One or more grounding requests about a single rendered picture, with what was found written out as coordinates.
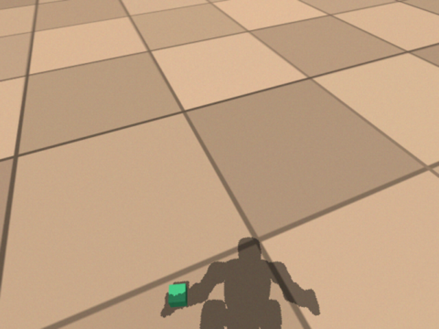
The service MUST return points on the small box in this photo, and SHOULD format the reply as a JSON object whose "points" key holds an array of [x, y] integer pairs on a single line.
{"points": [[177, 295]]}

